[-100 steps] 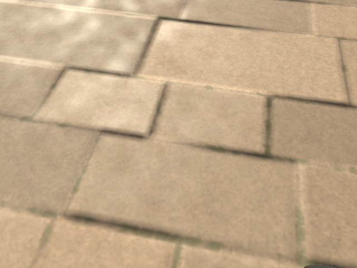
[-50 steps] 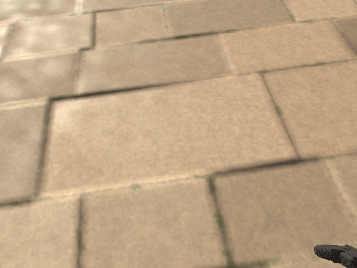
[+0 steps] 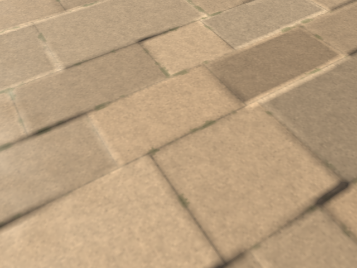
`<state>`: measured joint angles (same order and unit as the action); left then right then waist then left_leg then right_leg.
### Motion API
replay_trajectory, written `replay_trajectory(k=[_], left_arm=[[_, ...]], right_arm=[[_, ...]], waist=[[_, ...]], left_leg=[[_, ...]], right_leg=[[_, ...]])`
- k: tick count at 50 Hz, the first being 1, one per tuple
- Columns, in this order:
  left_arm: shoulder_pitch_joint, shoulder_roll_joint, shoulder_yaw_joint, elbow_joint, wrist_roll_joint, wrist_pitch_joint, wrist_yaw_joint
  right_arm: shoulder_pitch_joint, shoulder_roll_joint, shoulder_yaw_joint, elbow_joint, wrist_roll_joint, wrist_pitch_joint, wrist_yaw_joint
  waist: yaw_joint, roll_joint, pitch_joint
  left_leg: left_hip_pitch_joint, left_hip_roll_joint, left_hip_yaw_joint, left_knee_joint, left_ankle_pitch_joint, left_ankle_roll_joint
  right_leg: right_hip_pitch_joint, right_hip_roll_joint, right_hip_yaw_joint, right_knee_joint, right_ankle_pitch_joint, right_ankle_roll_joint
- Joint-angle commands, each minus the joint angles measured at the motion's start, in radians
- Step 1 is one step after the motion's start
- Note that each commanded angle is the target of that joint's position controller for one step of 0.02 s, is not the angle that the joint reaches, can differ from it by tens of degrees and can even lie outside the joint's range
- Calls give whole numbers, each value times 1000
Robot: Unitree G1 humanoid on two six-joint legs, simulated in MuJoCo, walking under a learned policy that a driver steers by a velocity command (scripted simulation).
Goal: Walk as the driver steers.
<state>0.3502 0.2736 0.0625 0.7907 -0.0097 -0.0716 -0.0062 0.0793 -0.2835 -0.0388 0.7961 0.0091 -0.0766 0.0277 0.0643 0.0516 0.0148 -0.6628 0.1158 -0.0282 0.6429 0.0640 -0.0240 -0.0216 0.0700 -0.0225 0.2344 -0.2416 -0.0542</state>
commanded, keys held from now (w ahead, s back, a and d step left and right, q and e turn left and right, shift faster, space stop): w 1.00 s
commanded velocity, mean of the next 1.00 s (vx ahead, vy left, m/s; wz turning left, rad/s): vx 0.50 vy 0.00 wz -0.01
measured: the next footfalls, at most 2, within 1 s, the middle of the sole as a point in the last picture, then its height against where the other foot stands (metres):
left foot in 0.14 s outside the picture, level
right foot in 0.68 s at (228, 250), level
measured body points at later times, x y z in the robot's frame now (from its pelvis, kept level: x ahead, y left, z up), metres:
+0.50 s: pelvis +0.28 +0.05 +0.00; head +0.30 +0.06 +0.45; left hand +0.46 +0.31 -0.10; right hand +0.30 -0.22 -0.12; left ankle +0.22 +0.14 -0.74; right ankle +0.46 -0.13 -0.69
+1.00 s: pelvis +0.56 -0.01 +0.00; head +0.58 -0.02 +0.45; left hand +0.58 +0.27 -0.12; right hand +0.73 -0.27 -0.10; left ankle +0.72 +0.17 -0.68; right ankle +0.52 -0.10 -0.74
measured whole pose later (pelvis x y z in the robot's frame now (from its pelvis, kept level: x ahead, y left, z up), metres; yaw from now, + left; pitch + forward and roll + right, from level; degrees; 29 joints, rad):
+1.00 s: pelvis +0.56 -0.01 +0.00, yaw +0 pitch +2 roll -1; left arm 0.35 0.26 0.05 0.88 0.00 -0.08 -0.01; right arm 0.11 -0.29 -0.05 0.81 0.01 -0.06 0.01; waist 0.06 0.05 0.01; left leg -0.68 0.13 -0.04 0.77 -0.03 -0.01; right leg -0.07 0.06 -0.05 0.22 -0.18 -0.06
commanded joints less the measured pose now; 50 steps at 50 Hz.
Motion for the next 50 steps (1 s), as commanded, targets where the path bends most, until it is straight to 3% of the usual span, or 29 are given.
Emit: replay_trajectory(k=[1, 4, 5, 6, 7, 8, 9, 10, 11, 12, 13, 15, 17, 23, 28, 31, 32, 33, 34, 35, 36, 37, 38, 39, 40, 42, 44, 46, 50], left_arm=[[27, 175, 46, -21, -9, -5, 7], [27, 188, 52, 1, -12, 9, 14], [12, 194, 53, 2, -11, 15, 16], [0, 185, 48, 2, -9, 22, 19], [12, 147, 30, -8, 3, 24, 23], [135, 50, 0, -33, 6, 7, 16], [110, 71, -1, -19, 0, -14, 12], [27, 150, 20, -38, -26, -26, 5], [-46, 151, 17, -58, -31, -32, 5], [-86, 144, 19, -65, -17, -31, 9], [-78, 138, 24, -60, -7, -22, 12], [-33, 101, 20, -42, -3, -1, 13], [-59, 85, 16, -51, 2, 10, 17], [-253, 46, -1, -93, 3, -6, 3], [-376, 54, -4, -135, -8, -19, -24], [-337, 88, 6, -133, -7, -25, -34], [-259, 109, 19, -112, -3, -27, -32], [-109, 154, 43, -63, 1, -26, -25], [69, 227, 65, -29, 11, -22, -15], [107, 306, 78, -7, 10, -17, -17], [108, 201, 52, -14, -4, -17, -19], [32, 164, 38, -25, -1, -20, -15], [-35, 146, 31, -35, 5, -19, -13], [-85, 119, 23, -40, 11, -19, -15], [-111, 95, 15, -42, 21, -23, -16], [-117, 100, 17, -31, 14, -32, -18], [-105, 126, 24, -12, 10, -39, -12], [-82, 139, 27, 6, 8, -36, -4], [-30, 154, 28, 42, 0, -27, 6]], right_arm=[[-119, -67, -10, -92, 6, -19, 14], [-95, -94, -18, -99, 4, -25, 25], [-44, -111, -26, -87, 2, -27, 24], [75, -141, -46, -52, -1, -27, 18], [237, -198, -67, -13, -8, -26, 9], [342, -301, -92, 2, -24, -20, 4], [370, -231, -73, 13, -3, -17, 10], [306, -182, -55, 5, 5, -17, 8], [239, -155, -48, -11, 0, -15, 5], [181, -130, -40, -17, -9, -14, 5], [146, -100, -30, -24, -20, -18, 6], [131, -98, -30, -20, -20, -27, 7], [144, -122, -36, -5, -15, -34, 1], [218, -154, -44, 34, -1, -20, -22], [298, -170, -51, 79, 11, 4, -27], [282, -187, -60, 87, 15, 20, -34], [258, -192, -61, 83, 17, 25, -36], [255, -167, -52, 80, 12, 29, -38], [269, -115, -29, 55, -12, 28, -40], [393, 5, 6, 40, -11, 4, -30], [331, -102, -15, 54, 11, -19, -22], [233, -151, -29, 22, 34, -34, -16], [179, -143, -27, 11, 29, -39, -19], [155, -136, -32, 8, 13, -36, -22], [173, -126, -35, 13, 8, -26, -22], [203, -86, -29, 22, 6, -3, -23], [162, -72, -26, 6, -3, 9, -28], [98, -66, -24, -14, -8, 10, -27], [-34, -40, -13, -46, -2, -1, -14]], waist=[[8, -108, 59], [-23, -129, 41], [-55, -141, 8], [-118, -132, -66], [-179, -89, -198], [-148, 146, -352], [-175, 214, -412], [-174, 134, -259], [-155, 61, -160], [-127, 17, -81], [-93, 31, -51], [-59, 49, -49], [-53, 33, -26], [-113, 8, 21], [-151, 12, 58], [-105, 33, 31], [-55, 37, -15], [13, 16, -115], [71, -96, -270], [-3, -366, -373], [47, -267, -361], [41, -215, -212], [15, -137, -139], [-12, -113, -80], [-46, -129, -66], [-74, -134, -56], [-78, -115, -22], [-63, -102, 1], [-17, -104, 30]], left_leg=[[31, -29, 11, -84, 17, 23], [69, -49, 19, -128, -97, 66], [150, -75, 45, -141, -128, 84], [315, -110, 79, -159, -123, 109], [585, -36, 6, -114, -75, 155], [979, 220, -444, -158, -230, 318], [1051, 271, -725, -326, -380, 360], [951, 246, -602, -343, -470, 306], [810, 209, -473, -357, -439, 271], [668, 172, -378, -388, -358, 258], [573, 139, -312, -418, -280, 245], [490, 115, -240, -467, -191, 256], [468, 112, -180, -503, -114, 271], [516, 63, -39, -526, -46, 226], [650, 123, -51, -476, -50, 218], [723, 154, -60, -389, 101, 192], [720, 132, -35, -296, 257, 174], [670, 78, 6, -117, 340, 147], [474, 17, 53, 193, 94, 108], [64, -179, 38, 528, -566, 46], [-61, -136, -89, 646, -652, 54], [-126, -84, -75, 657, -567, 70], [-99, -34, -48, 615, -474, 71], [-63, -5, -41, 552, -415, 64], [0, 19, -49, 516, -375, 61], [51, 28, -39, 459, -347, 45], [19, 34, -30, 379, -285, 23], [-15, 34, -26, 261, -173, 8], [39, -7, 15, 17, 23, 8]], right_leg=[[-32, -290, 123, -59, 233, -154], [63, -327, 139, 17, 353, -124], [75, -316, 127, 81, 492, -109], [58, -271, 90, 225, 638, -85], [-67, -217, 45, 460, 549, -50], [-469, -63, 0, 867, 151, 33], [-637, -4, 131, 1021, -336, 39], [-742, -69, 156, 1095, -298, 25], [-748, -124, 120, 1063, -208, 13], [-719, -162, 99, 992, -135, 13], [-656, -194, 106, 935, -83, 14], [-579, -207, 98, 886, -41, 27], [-606, -215, 89, 816, 19, 49], [-611, -185, 46, 449, 318, 70], [-622, -153, 38, 307, 294, 46], [-546, -128, 27, 267, 184, 5], [-427, -98, -2, 242, 174, -16], [-209, -80, -19, 238, 190, -46], [96, -252, 173, 276, 220, -109], [411, -459, 655, 163, 20, -279], [402, -450, 736, 82, -136, -267], [283, -417, 589, 65, -109, -221], [149, -377, 477, 45, -16, -196], [33, -345, 399, 16, 81, -187], [-40, -318, 344, -13, 145, -178], [-110, -303, 280, -62, 209, -189], [-141, -299, 224, -98, 257, -199], [-132, -286, 176, -115, 276, -190], [-122, -245, 87, -124, 266, -150]])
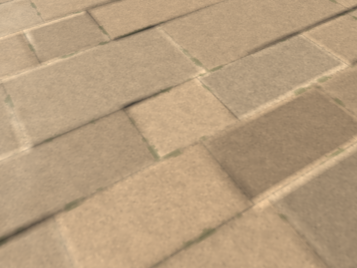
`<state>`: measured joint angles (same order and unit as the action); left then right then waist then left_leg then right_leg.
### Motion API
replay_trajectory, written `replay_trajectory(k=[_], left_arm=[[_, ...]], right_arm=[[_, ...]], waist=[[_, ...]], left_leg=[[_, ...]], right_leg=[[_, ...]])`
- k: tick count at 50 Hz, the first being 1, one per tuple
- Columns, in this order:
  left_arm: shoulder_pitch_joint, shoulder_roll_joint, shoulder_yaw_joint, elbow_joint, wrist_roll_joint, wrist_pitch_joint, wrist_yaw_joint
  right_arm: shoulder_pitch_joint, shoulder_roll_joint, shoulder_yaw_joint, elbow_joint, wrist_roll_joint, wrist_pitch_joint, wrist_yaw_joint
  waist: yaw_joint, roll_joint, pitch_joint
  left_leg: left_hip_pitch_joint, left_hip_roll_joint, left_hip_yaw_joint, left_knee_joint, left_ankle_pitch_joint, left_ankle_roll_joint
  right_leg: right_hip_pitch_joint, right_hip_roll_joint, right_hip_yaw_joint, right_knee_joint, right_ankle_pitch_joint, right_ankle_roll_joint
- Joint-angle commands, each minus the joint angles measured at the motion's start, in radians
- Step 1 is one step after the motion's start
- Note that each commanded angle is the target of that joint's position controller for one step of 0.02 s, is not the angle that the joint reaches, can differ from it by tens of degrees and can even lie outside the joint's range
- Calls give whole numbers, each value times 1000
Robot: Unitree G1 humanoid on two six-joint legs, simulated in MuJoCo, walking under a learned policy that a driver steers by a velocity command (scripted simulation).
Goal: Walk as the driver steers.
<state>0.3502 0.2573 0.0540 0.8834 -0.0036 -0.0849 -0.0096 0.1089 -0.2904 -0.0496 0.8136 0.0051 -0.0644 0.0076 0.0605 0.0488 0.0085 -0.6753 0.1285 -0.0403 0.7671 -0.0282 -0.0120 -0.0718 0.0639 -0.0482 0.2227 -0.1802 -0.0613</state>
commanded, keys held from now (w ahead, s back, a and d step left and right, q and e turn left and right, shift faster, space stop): w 1.00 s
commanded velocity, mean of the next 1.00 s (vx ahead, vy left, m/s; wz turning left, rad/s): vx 0.50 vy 0.00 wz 0.00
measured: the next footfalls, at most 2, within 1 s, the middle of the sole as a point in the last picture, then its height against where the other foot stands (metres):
left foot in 0.20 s outside the picture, level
right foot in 0.74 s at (224, 240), level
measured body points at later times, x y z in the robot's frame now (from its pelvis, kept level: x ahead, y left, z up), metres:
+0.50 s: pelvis +0.28 +0.07 +0.00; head +0.30 +0.08 +0.45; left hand +0.43 +0.34 -0.12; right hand +0.31 -0.21 -0.13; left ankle +0.26 +0.15 -0.75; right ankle +0.41 -0.12 -0.68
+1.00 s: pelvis +0.56 +0.00 +0.00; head +0.58 -0.01 +0.45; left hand +0.60 +0.27 -0.13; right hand +0.69 -0.28 -0.12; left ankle +0.64 +0.17 -0.68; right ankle +0.56 -0.08 -0.75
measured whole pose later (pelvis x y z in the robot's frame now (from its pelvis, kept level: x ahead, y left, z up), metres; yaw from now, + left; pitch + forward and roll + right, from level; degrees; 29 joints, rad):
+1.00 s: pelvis +0.56 +0.00 +0.00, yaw +0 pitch +1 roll -1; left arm 0.30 0.25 0.06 0.93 0.00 -0.09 -0.02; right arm 0.17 -0.29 -0.07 0.88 0.01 -0.07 -0.01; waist 0.04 0.04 0.02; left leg -0.62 0.13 -0.03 0.98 -0.20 0.01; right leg -0.15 0.07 -0.06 0.28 -0.15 -0.07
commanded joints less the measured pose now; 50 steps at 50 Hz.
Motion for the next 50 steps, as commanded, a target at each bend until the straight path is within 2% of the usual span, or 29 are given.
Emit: replay_trajectory(k=[1, 4, 7, 8, 9, 10, 11, 12, 13, 14, 15, 16, 18, 20, 23, 27, 32, 35, 36, 37, 38, 39, 40, 41, 42, 43, 44, 45, 50], left_arm=[[-8, 175, 38, -38, -9, -11, 11], [39, 180, 40, -3, -14, 4, 13], [34, 195, 48, 15, -18, 21, 19], [19, 203, 50, 15, -18, 26, 21], [-3, 203, 49, 13, -18, 32, 23], [-2, 175, 38, 7, -10, 35, 26], [76, 94, 10, -20, 5, 24, 22], [129, 34, -10, -5, 4, 2, 15], [38, 141, 17, -15, -24, -15, 7], [-44, 166, 23, -42, -40, -25, 4], [-87, 160, 23, -48, -30, -27, 10], [-92, 150, 29, -46, -19, -20, 13], [-52, 109, 26, -32, -14, 2, 15], [-73, 91, 23, -38, -8, 17, 19], [-171, 86, 22, -69, 3, 17, 18], [-305, 57, 9, -100, -3, 5, 3], [-424, 68, 3, -146, -14, -6, -23], [-366, 108, 16, -139, -14, -13, -33], [-271, 134, 31, -112, -11, -14, -31], [-106, 183, 57, -58, -7, -13, -23], [69, 260, 76, -25, 3, -9, -12], [90, 299, 81, -5, -1, -5, -20], [59, 197, 53, -18, -14, -7, -21], [-20, 162, 42, -32, -11, -10, -16], [-92, 147, 36, -46, -2, -12, -16], [-136, 119, 28, -51, 6, -13, -17], [-155, 101, 22, -50, 17, -16, -17], [-156, 98, 21, -45, 16, -19, -19], [-100, 148, 33, -4, 6, -22, 1]], right_arm=[[-96, -32, -1, -72, 5, -15, 9], [-164, -40, 0, -103, 12, -21, 24], [-156, -66, -7, -114, 11, -29, 38], [-112, -83, -15, -104, 10, -31, 38], [-11, -108, -31, -74, 7, -31, 35], [154, -159, -56, -24, 3, -30, 26], [292, -252, -79, -2, -16, -27, 18], [333, -243, -75, 16, -2, -21, 24], [301, -167, -52, 11, 8, -22, 23], [218, -142, -43, -5, 7, -23, 20], [153, -120, -36, -16, -2, -23, 19], [112, -93, -29, -22, -12, -27, 22], [91, -74, -25, -17, -16, -35, 24], [107, -96, -30, -1, -10, -43, 20], [153, -120, -37, 25, -8, -39, 4], [212, -132, -37, 55, 3, -31, -8], [289, -143, -44, 107, 12, -7, -14], [266, -162, -53, 111, 15, 8, -20], [243, -163, -53, 107, 17, 14, -22], [242, -137, -43, 101, 11, 18, -23], [266, -89, -21, 76, -14, 17, -26], [385, 28, 10, 76, -5, -7, -13], [300, -91, -15, 81, 19, -29, -7], [205, -130, -27, 50, 40, -45, -3], [162, -121, -26, 45, 37, -49, -9], [142, -114, -32, 45, 21, -45, -13], [163, -99, -33, 50, 16, -35, -13], [180, -77, -32, 55, 15, -23, -13], [65, -52, -29, 15, -1, -3, -16]], waist=[[1, -100, 43], [19, -103, 63], [-10, -120, 51], [-38, -132, 24], [-97, -132, -35], [-163, -106, -145], [-165, 59, -307], [-153, 236, -397], [-174, 143, -296], [-155, 94, -165], [-129, 29, -93], [-95, 25, -48], [-54, 47, -43], [-45, 33, -17], [-66, 6, 12], [-111, 7, 41], [-139, 9, 75], [-86, 36, 33], [-29, 41, -24], [39, 20, -131], [83, -124, -286], [7, -378, -382], [49, -247, -313], [38, -203, -177], [8, -119, -108], [-17, -102, -54], [-49, -126, -49], [-63, -132, -46], [-55, -97, 18]], left_leg=[[59, -29, 34, -142, 132, -3], [34, -43, 28, -215, 103, 17], [65, -59, 30, -259, -1, 57], [138, -80, 50, -268, -36, 72], [283, -114, 83, -291, -36, 95], [530, -100, 69, -273, -9, 128], [921, 140, -264, -252, -42, 245], [1084, 262, -643, -410, -228, 338], [1017, 232, -603, -454, -350, 295], [875, 204, -472, -479, -318, 260], [735, 169, -377, -510, -238, 246], [627, 136, -303, -543, -156, 236], [534, 103, -225, -597, -84, 237], [502, 98, -167, -633, -13, 250], [529, 87, -104, -654, 53, 244], [540, 48, -18, -664, 45, 209], [700, 115, -29, -605, 73, 202], [768, 139, -31, -503, 279, 175], [758, 113, -4, -394, 440, 157], [678, 56, 35, -198, 465, 128], [458, -16, 83, 135, 137, 90], [76, -200, 24, 426, -535, 38], [-37, -141, -86, 526, -559, 53], [-91, -92, -63, 523, -462, 70], [-53, -41, -37, 479, -367, 69], [-15, -12, -31, 420, -310, 61], [47, 11, -39, 390, -272, 58], [80, 18, -36, 362, -257, 51], [-6, 30, -15, 134, -67, 4]], right_leg=[[-55, -245, 109, -109, 194, -141], [48, -289, 120, -70, 205, -135], [139, -329, 133, 3, 311, -110], [151, -325, 125, 55, 431, -98], [138, -294, 95, 172, 586, -79], [47, -239, 55, 372, 587, -49], [-286, -134, 4, 742, 271, 10], [-545, 1, 96, 971, -397, 41], [-658, -59, 174, 1070, -395, 24], [-698, -112, 140, 1058, -298, 10], [-665, -155, 118, 1009, -209, 10], [-612, -187, 119, 953, -150, 14], [-524, -210, 122, 899, -98, 25], [-545, -218, 112, 834, -48, 44], [-614, -219, 107, 668, 109, 70], [-560, -176, 63, 431, 288, 71], [-587, -150, 65, 304, 235, 43], [-479, -116, 43, 270, 122, 2], [-339, -83, 11, 249, 117, -20], [-97, -83, 12, 259, 139, -53], [210, -285, 254, 288, 156, -119], [481, -460, 727, 146, -78, -276], [435, -428, 727, 85, -210, -236], [306, -397, 581, 65, -174, -193], [168, -362, 480, 38, -73, -174], [58, -330, 403, 8, 17, -167], [-8, -308, 353, -18, 70, -161], [-44, -298, 323, -45, 98, -166], [-72, -280, 200, -113, 209, -175]])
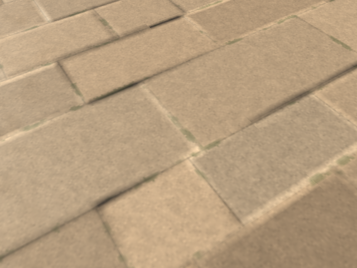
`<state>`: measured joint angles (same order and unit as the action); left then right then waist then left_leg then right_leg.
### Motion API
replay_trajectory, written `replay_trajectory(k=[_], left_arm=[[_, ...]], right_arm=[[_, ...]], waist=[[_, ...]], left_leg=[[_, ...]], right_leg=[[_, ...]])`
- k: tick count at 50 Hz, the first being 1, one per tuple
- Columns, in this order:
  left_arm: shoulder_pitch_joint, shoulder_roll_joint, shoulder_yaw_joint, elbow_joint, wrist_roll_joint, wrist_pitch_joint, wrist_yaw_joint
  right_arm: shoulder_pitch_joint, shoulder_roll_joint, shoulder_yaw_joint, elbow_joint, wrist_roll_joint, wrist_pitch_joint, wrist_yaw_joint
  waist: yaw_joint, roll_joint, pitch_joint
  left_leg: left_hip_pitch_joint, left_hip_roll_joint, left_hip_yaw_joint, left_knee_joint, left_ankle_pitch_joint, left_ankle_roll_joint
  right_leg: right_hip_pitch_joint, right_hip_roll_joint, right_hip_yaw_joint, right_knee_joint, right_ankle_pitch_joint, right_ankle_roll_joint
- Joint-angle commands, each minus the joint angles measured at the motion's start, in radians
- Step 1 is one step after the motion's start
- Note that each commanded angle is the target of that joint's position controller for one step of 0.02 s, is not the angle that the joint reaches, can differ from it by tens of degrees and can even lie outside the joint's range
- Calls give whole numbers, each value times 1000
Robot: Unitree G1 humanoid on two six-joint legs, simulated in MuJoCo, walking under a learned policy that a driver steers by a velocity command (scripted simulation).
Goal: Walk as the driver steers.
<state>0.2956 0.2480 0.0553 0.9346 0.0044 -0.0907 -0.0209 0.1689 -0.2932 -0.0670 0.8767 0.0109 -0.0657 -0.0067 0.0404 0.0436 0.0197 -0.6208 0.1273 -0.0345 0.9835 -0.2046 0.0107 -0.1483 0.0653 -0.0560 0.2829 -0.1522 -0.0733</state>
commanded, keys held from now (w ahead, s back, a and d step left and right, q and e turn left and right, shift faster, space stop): w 0.24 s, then w+e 0.58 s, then no key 0.18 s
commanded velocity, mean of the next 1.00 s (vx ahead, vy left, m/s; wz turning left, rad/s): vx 0.47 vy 0.00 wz -0.28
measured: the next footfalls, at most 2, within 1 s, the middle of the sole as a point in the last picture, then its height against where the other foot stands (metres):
left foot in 0.28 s outside the picture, level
right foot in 0.84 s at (227, 238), level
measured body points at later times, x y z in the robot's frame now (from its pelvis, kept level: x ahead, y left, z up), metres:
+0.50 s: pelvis +0.28 +0.08 +0.00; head +0.31 +0.08 +0.45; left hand +0.38 +0.35 -0.14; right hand +0.34 -0.20 -0.13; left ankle +0.31 +0.16 -0.75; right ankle +0.28 -0.09 -0.66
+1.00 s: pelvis +0.54 -0.02 -0.01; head +0.58 -0.05 +0.43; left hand +0.75 +0.20 -0.12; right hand +0.56 -0.32 -0.14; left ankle +0.52 +0.15 -0.65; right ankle +0.57 -0.10 -0.75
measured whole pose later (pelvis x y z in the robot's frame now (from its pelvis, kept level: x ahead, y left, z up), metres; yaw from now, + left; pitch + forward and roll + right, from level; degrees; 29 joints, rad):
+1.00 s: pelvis +0.54 -0.02 -0.01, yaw -19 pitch +1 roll +0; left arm 0.15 0.27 0.08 0.82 0.00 -0.05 -0.03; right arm 0.15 -0.29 -0.07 0.88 0.02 -0.08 -0.02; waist 0.00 0.02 0.09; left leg -0.45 0.08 -0.01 1.21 -0.44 -0.02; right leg -0.34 0.08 -0.04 0.47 -0.15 -0.10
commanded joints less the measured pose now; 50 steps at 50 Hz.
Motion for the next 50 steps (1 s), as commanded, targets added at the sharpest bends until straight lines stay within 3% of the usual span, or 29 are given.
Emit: replay_trajectory(k=[1, 5, 9, 12, 13, 14, 15, 16, 17, 18, 19, 20, 22, 26, 31, 36, 39, 41, 42, 43, 44, 45, 46, 47, 48, 50], left_arm=[[-36, 159, 31, -50, -4, -13, 17], [32, 171, 32, -14, -15, -7, 25], [91, 178, 37, 27, -22, 14, 28], [68, 199, 46, 31, -24, 30, 35], [50, 199, 46, 29, -26, 36, 35], [45, 172, 34, 22, -21, 39, 35], [67, 121, 13, -3, 3, 38, 34], [192, 2, -18, 2, -14, 17, 25], [111, 133, 12, 12, -40, 1, 22], [23, 171, 26, -16, -59, -8, 22], [-13, 159, 27, -20, -56, -7, 29], [-23, 146, 34, -16, -44, 1, 35], [21, 99, 35, -4, -43, 28, 33], [-41, 74, 38, -37, -37, 57, 33], [-173, 56, 30, -88, -24, 45, 6], [-318, 39, 14, -170, -25, 46, -25], [-291, 74, 30, -199, -28, 50, -42], [-120, 141, 66, -173, -35, 54, -40], [37, 201, 100, -134, -30, 56, -25], [105, 296, 119, -114, -19, 62, 2], [49, 321, 108, -157, -2, 49, -1], [41, 233, 80, -162, 1, 42, -6], [-10, 182, 67, -156, -5, 32, -6], [-70, 155, 59, -160, -16, 27, -7], [-116, 120, 48, -166, -17, 27, -3], [-144, 125, 44, -167, 3, 24, 1]], right_arm=[[-23, -42, -9, -55, -7, -4, 1], [-160, -19, 4, -89, 0, -13, 15], [-246, -31, 8, -127, 8, -22, 37], [-189, -71, -5, -123, 8, -29, 48], [-99, -96, -21, -99, 5, -31, 45], [72, -145, -47, -48, 0, -31, 36], [249, -223, -66, -18, -13, -28, 23], [264, -254, -68, 0, -14, -25, 31], [236, -151, -42, -13, -6, -27, 30], [156, -114, -30, -25, -7, -33, 25], [84, -92, -22, -35, -12, -37, 25], [37, -61, -15, -35, -17, -42, 26], [11, -37, -11, -24, -30, -50, 26], [35, -72, -23, 3, -33, -56, 10], [62, -97, -28, 15, -27, -44, -12], [153, -122, -39, 47, -9, -11, -20], [128, -159, -50, 35, 3, 12, -27], [96, -184, -57, 20, 8, 28, -33], [79, -176, -51, 12, 10, 29, -34], [113, -83, -25, -21, -28, 14, -28], [177, -22, 4, -46, -18, -24, -12], [82, -106, -17, -44, 23, -47, 0], [50, -102, -17, -48, 39, -55, 2], [42, -95, -20, -29, 21, -52, -8], [35, -110, -30, -21, 4, -40, -15], [74, -92, -33, -11, -1, -5, -19]], waist=[[-27, -93, 12], [21, -93, 42], [37, -97, 67], [-18, -124, 25], [-72, -127, -28], [-147, -105, -134], [-191, 36, -296], [-117, 291, -406], [-157, 147, -325], [-144, 105, -184], [-110, 36, -116], [-85, 32, -61], [-43, 59, -42], [-34, 18, 13], [-67, -1, 49], [-112, -17, 91], [-61, 29, 39], [45, 59, -63], [130, 19, -135], [88, -201, -217], [13, -281, -385], [62, -118, -366], [39, -100, -239], [1, -31, -154], [-24, -38, -113], [-66, -66, -106]], left_leg=[[-57, 25, -14, -148, 168, -22], [4, -22, 32, -361, 317, -19], [-35, -38, 22, -451, 259, 9], [70, -72, 43, -482, 146, 51], [216, -104, 69, -504, 139, 70], [467, -101, 63, -498, 162, 100], [783, 109, -172, -471, 166, 159], [1039, 297, -625, -619, -56, 298], [966, 264, -609, -675, -183, 253], [830, 238, -452, -698, -156, 205], [693, 202, -343, -732, -75, 181], [592, 168, -250, -768, -5, 166], [496, 134, -135, -822, 73, 153], [481, 131, 9, -867, 202, 165], [522, 104, 161, -888, 270, 139], [705, 156, 228, -823, 405, 134], [766, 170, 268, -676, 805, 109], [735, 154, 284, -417, 1009, 82], [603, 105, 294, -176, 883, 39], [259, -5, 283, 176, 182, -20], [8, -194, 77, 454, -450, -59], [-45, -124, -49, 474, -402, -42], [-62, -75, -31, 405, -331, -26], [-34, -30, -16, 317, -273, -26], [16, -8, -10, 257, -236, -29], [126, -3, -9, 197, -183, -39]], right_leg=[[8, -266, 179, -175, 189, -151], [27, -242, 111, -182, 170, -124], [173, -305, 123, -122, 207, -116], [243, -331, 124, -20, 413, -87], [222, -305, 111, 88, 565, -71], [133, -249, 83, 284, 580, -44], [-93, -169, 40, 616, 235, -8], [-448, 1, 93, 906, -424, 36], [-541, -56, 206, 1007, -433, 24], [-589, -103, 186, 1008, -335, 10], [-548, -154, 165, 970, -241, 14], [-512, -181, 164, 918, -181, 19], [-423, -210, 171, 878, -118, 24], [-521, -216, 182, 777, 10, 43], [-527, -194, 107, 512, 220, 51], [-584, -169, 28, 373, 163, 20], [-466, -97, -48, 356, 25, -26], [-230, -23, -83, 342, -42, -76], [26, -7, -35, 236, 57, -115], [335, -230, 317, 238, 236, -201], [526, -458, 827, 103, 357, -399], [488, -430, 681, 86, 520, -343], [357, -388, 484, 110, 624, -295], [214, -335, 374, 98, 618, -241], [104, -303, 313, 67, 609, -217], [-25, -276, 252, 22, 668, -207]])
